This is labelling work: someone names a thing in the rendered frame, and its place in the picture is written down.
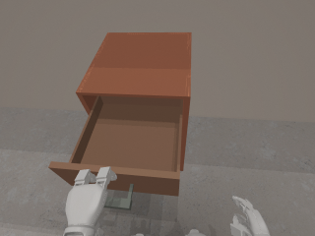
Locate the robot right hand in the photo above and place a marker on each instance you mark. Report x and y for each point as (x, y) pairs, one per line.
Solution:
(250, 225)

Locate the drawer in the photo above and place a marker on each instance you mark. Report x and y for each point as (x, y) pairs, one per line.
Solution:
(138, 137)

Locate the robot left hand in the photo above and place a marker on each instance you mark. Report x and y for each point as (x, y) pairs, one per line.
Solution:
(86, 201)

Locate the robot right shin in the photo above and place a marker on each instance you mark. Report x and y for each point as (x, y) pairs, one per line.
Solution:
(194, 231)

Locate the left robot forearm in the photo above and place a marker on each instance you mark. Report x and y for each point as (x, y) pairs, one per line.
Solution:
(79, 230)

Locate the cabinet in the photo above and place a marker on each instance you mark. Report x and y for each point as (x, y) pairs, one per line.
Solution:
(142, 64)

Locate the handle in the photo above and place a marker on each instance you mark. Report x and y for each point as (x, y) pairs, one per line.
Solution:
(120, 203)

